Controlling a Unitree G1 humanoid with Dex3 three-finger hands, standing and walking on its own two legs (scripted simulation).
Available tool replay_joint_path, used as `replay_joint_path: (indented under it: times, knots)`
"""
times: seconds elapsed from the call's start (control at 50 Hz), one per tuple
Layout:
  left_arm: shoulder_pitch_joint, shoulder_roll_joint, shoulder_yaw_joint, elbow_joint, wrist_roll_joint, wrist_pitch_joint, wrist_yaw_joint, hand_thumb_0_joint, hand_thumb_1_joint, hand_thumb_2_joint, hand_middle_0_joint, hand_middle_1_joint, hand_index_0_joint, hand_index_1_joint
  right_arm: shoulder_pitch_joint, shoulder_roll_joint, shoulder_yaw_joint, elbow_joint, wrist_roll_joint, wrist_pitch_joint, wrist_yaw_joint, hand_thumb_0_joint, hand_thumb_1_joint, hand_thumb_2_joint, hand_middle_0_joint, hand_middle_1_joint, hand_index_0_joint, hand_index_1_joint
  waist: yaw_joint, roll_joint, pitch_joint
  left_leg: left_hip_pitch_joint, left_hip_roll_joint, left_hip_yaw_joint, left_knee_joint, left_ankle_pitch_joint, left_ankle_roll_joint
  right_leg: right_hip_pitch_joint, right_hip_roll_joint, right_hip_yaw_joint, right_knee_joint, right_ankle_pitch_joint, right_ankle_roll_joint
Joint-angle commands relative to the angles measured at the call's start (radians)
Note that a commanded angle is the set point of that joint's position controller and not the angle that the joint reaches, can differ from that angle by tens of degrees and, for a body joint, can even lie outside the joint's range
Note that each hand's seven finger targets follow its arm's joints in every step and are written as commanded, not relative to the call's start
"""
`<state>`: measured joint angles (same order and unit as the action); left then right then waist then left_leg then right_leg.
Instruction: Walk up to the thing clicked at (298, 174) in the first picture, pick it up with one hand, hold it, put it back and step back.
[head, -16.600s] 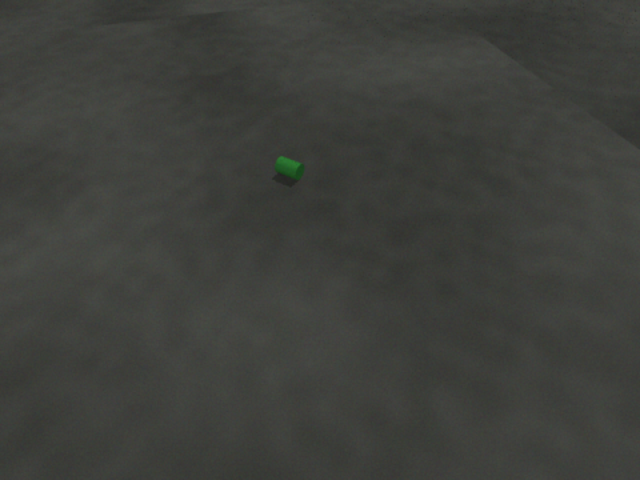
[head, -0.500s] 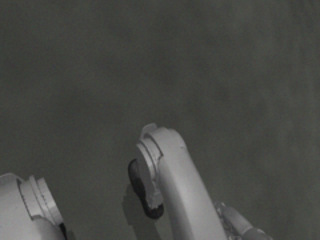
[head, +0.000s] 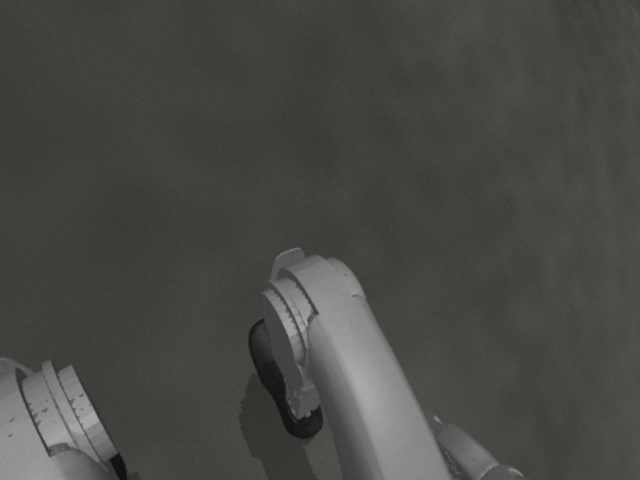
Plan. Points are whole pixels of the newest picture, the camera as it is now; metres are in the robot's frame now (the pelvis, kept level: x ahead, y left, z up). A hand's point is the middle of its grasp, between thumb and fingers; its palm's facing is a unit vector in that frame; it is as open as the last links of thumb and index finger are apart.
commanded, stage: close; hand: left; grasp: from above
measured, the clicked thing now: out of the picture +0.48 +0.35 -0.26
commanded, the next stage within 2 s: settle in 1.52 s
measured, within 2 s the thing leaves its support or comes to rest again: leaves its support in 1.98 s
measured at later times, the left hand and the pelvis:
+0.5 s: hand out of the picture +0.46 +0.35 -0.23, palm faces -0.47 -0.14 -0.87, open 12.4 cm; pelvis +0.00 +0.00 +0.00, yaw +0 degrees
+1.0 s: hand out of the picture +0.46 +0.35 -0.23, palm faces -0.45 -0.13 -0.88, open 11.2 cm; pelvis +0.00 +0.00 +0.00, yaw +0 degrees
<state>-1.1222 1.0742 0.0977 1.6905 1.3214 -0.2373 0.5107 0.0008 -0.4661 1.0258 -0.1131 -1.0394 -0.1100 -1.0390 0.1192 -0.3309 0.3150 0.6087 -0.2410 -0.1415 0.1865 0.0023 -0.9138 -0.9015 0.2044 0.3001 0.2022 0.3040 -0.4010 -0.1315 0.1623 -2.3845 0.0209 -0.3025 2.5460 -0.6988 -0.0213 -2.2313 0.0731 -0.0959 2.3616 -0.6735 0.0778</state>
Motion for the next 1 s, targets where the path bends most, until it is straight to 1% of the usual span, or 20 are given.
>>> replay_joint_path:
  times: [0.0, 0.04, 0.06, 0.1, 0.14, 0.26, 0.34, 0.38, 0.42, 0.48, 0.52, 0.56, 0.68, 0.74, 0.78, 0.8, 0.88, 0.92, 0.96, 0.98]
  knots:
    - [-0.241, 0.205, -0.009, -0.067, -0.018, 0.007, 0.035, 0.000, -0.460, 1.051, -0.116, -1.056, -0.110, -1.061, 0.158, -0.329, -0.109, 0.014, -0.003, 0.001, -0.015, 0.000, -0.906, -0.906, 0.199, 0.300, 0.199, 0.300, -0.047, 0.560, -0.617, 0.546, 0.035, 0.128, -0.269, 0.178, 0.016, 0.293, 0.018, -0.176, -0.176, 0.237, -0.091]
    - [-0.255, 0.226, -0.005, -0.121, -0.013, 0.001, 0.031, 0.000, -0.399, 0.907, -0.115, -1.032, -0.139, -1.007, 0.164, -0.336, -0.110, 0.009, -0.001, -0.001, -0.013, 0.000, -0.896, -0.899, 0.200, 0.300, 0.200, 0.300, -0.043, 0.565, -0.637, 0.561, 0.034, 0.128, -0.265, 0.197, 0.016, 0.307, 0.018, -0.175, -0.177, 0.250, -0.088]
    - [-0.319, 0.243, -0.003, -0.194, -0.016, -0.008, 0.037, 0.000, -0.382, 0.906, -0.136, -1.018, -0.156, -0.997, 0.166, -0.334, -0.106, 0.006, -0.002, -0.002, -0.012, 0.000, -0.897, -0.901, 0.200, 0.300, 0.200, 0.300, -0.037, 0.595, -0.665, 0.567, 0.033, 0.129, -0.260, 0.223, 0.014, 0.315, 0.016, -0.176, -0.169, 0.275, -0.089]
    - [-0.276, 0.231, -0.007, -0.146, -0.012, -0.005, 0.031, 0.000, -0.355, 0.876, -0.148, -1.012, -0.173, -0.984, 0.159, -0.332, -0.110, 0.015, 0.000, -0.004, -0.010, 0.000, -0.897, -0.901, 0.200, 0.300, 0.200, 0.300, -0.035, 0.587, -0.652, 0.577, 0.035, 0.128, -0.258, 0.232, 0.012, 0.299, 0.015, -0.178, -0.163, 0.275, -0.091]
    - [-0.241, 0.217, 0.001, -0.090, -0.011, 0.003, 0.028, 0.000, -0.338, 0.881, -0.157, -1.002, -0.181, -0.976, 0.183, -0.332, -0.105, 0.021, -0.003, -0.005, -0.003, 0.000, -0.894, -0.899, 0.200, 0.300, 0.200, 0.300, -0.058, 0.549, -0.630, 0.569, 0.036, 0.124, -0.244, 0.246, 0.016, 0.306, 0.016, -0.179, -0.165, 0.285, -0.083]
    - [-0.278, 0.224, -0.001, -0.136, -0.014, 0.004, 0.022, 0.000, -0.286, 0.811, -0.191, -0.969, -0.221, -0.936, 0.174, -0.335, -0.114, 0.018, -0.001, -0.002, -0.002, 0.000, -0.896, -0.900, 0.200, 0.300, 0.200, 0.300, -0.046, 0.590, -0.642, 0.574, 0.036, 0.129, -0.254, 0.259, 0.011, 0.301, 0.015, -0.176, -0.167, 0.291, -0.091]
    - [-0.279, 0.241, 0.001, -0.161, -0.010, 0.007, 0.016, 0.000, -0.233, 0.827, -0.239, -0.956, -0.266, -0.927, 0.181, -0.331, -0.113, 0.014, 0.000, 0.009, -0.005, 0.000, -0.894, -0.899, 0.199, 0.300, 0.199, 0.300, -0.035, 0.612, -0.703, 0.619, 0.038, 0.132, -0.260, 0.295, 0.012, 0.337, 0.014, -0.170, -0.169, 0.315, -0.091]
    - [-0.238, 0.198, -0.013, -0.088, -0.018, 0.013, 0.007, 0.000, -0.211, 0.792, -0.252, -0.941, -0.282, -0.909, 0.183, -0.333, -0.112, 0.019, -0.002, 0.008, -0.003, 0.000, -0.896, -0.900, 0.199, 0.300, 0.199, 0.300, -0.056, 0.570, -0.639, 0.579, 0.036, 0.131, -0.249, 0.277, 0.016, 0.314, 0.014, -0.176, -0.174, 0.304, -0.089]
    - [-0.230, 0.197, -0.014, -0.103, -0.026, 0.007, 0.000, 0.000, -0.202, 0.798, -0.253, -0.937, -0.283, -0.904, 0.185, -0.338, -0.111, 0.009, 0.001, 0.013, -0.005, 0.000, -0.893, -0.898, 0.199, 0.300, 0.200, 0.300, -0.059, 0.531, -0.618, 0.538, 0.033, 0.133, -0.249, 0.255, 0.021, 0.324, 0.017, -0.172, -0.185, 0.291, -0.085]
    - [-0.251, 0.242, 0.001, -0.132, -0.024, -0.001, -0.004, 0.000, -0.164, 0.766, -0.295, -0.901, -0.322, -0.871, 0.172, -0.339, -0.105, 0.004, 0.000, 0.017, -0.011, 0.000, -0.896, -0.900, 0.199, 0.300, 0.199, 0.300, -0.037, 0.561, -0.640, 0.557, 0.034, 0.131, -0.256, 0.249, 0.017, 0.321, 0.014, -0.173, -0.181, 0.276, -0.094]
    - [-0.234, 0.239, 0.005, -0.125, -0.027, -0.009, -0.007, 0.000, -0.128, 0.747, -0.313, -0.907, -0.346, -0.871, 0.171, -0.337, -0.098, -0.007, 0.002, 0.016, -0.011, 0.000, -0.895, -0.900, 0.199, 0.300, 0.199, 0.300, -0.046, 0.537, -0.616, 0.541, 0.031, 0.135, -0.251, 0.237, 0.019, 0.323, 0.013, -0.171, -0.182, 0.265, -0.092]
    - [-0.263, 0.265, 0.019, -0.158, -0.019, -0.020, 0.001, 0.000, -0.103, 0.763, -0.332, -0.904, -0.363, -0.871, 0.173, -0.345, -0.102, -0.007, -0.002, 0.022, -0.016, 0.000, -0.893, -0.899, 0.199, 0.300, 0.199, 0.300, -0.042, 0.567, -0.669, 0.577, 0.034, 0.129, -0.259, 0.252, 0.015, 0.336, 0.013, -0.176, -0.178, 0.278, -0.093]
    - [-0.264, 0.257, 0.006, -0.157, -0.009, -0.032, 0.016, 0.000, -0.034, 0.699, -0.376, -0.854, -0.412, -0.815, 0.166, -0.342, -0.099, 0.002, -0.009, 0.023, -0.023, 0.000, -0.890, -0.898, 0.199, 0.300, 0.199, 0.300, -0.044, 0.552, -0.648, 0.544, 0.033, 0.135, -0.248, 0.219, 0.020, 0.331, 0.017, -0.176, -0.187, 0.265, -0.087]
    - [-0.229, 0.234, -0.009, -0.088, -0.011, -0.026, 0.025, 0.000, 0.012, 0.711, -0.419, -0.842, -0.452, -0.807, 0.173, -0.334, -0.095, 0.012, -0.013, 0.019, -0.024, 0.000, -0.891, -0.898, 0.199, 0.300, 0.199, 0.300, -0.049, 0.529, -0.609, 0.524, 0.035, 0.138, -0.256, 0.192, 0.023, 0.335, 0.019, -0.173, -0.196, 0.253, -0.083]
    - [-0.262, 0.250, -0.002, -0.138, -0.013, -0.030, 0.035, 0.000, 0.039, 0.692, -0.431, -0.835, -0.467, -0.796, 0.166, -0.341, -0.095, 0.003, -0.014, 0.018, -0.026, 0.000, -0.888, -0.897, 0.199, 0.300, 0.199, 0.300, -0.043, 0.541, -0.626, 0.536, 0.034, 0.131, -0.257, 0.205, 0.019, 0.321, 0.017, -0.183, -0.188, 0.257, -0.087]
    - [-0.234, 0.234, -0.013, -0.081, -0.008, -0.022, 0.032, 0.000, 0.052, 0.705, -0.451, -0.835, -0.484, -0.800, 0.171, -0.340, -0.093, 0.009, -0.012, 0.015, -0.026, 0.000, -0.892, -0.899, 0.199, 0.300, 0.199, 0.300, -0.055, 0.539, -0.592, 0.531, 0.035, 0.131, -0.258, 0.196, 0.019, 0.308, 0.017, -0.183, -0.184, 0.248, -0.089]
    - [-0.256, 0.242, -0.005, -0.109, -0.008, -0.023, 0.039, 0.000, 0.150, 0.699, -0.520, -0.832, -0.556, -0.793, 0.164, -0.345, -0.099, 0.006, -0.012, 0.011, -0.025, 0.000, -0.891, -0.898, 0.199, 0.300, 0.199, 0.300, -0.046, 0.549, -0.615, 0.557, 0.038, 0.117, -0.262, 0.204, 0.011, 0.286, 0.012, -0.190, -0.171, 0.251, -0.090]
    - [-0.265, 0.225, -0.018, -0.111, -0.010, -0.018, 0.039, 0.000, 0.175, 0.692, -0.546, -0.817, -0.581, -0.780, 0.174, -0.342, -0.097, 0.008, -0.015, 0.004, -0.019, 0.000, -0.894, -0.899, 0.199, 0.300, 0.199, 0.300, -0.059, 0.556, -0.608, 0.556, 0.036, 0.122, -0.266, 0.213, 0.015, 0.308, 0.013, -0.183, -0.175, 0.266, -0.085]
    - [-0.297, 0.261, -0.002, -0.157, -0.013, -0.018, 0.045, 0.000, 0.206, 0.687, -0.577, -0.785, -0.608, -0.752, 0.166, -0.342, -0.097, 0.005, -0.010, 0.003, -0.021, 0.000, -0.892, -0.898, 0.199, 0.300, 0.199, 0.300, -0.040, 0.556, -0.654, 0.555, 0.037, 0.129, -0.253, 0.236, 0.015, 0.326, 0.015, -0.178, -0.179, 0.288, -0.085]
    - [-0.258, 0.249, -0.005, -0.106, -0.006, -0.009, 0.042, 0.000, 0.227, 0.691, -0.595, -0.788, -0.625, -0.756, 0.177, -0.340, -0.095, 0.008, -0.012, 0.003, -0.019, 0.000, -0.892, -0.899, 0.199, 0.300, 0.199, 0.300, -0.046, 0.564, -0.647, 0.570, 0.035, 0.128, -0.259, 0.242, 0.015, 0.328, 0.013, -0.178, -0.174, 0.287, -0.087]
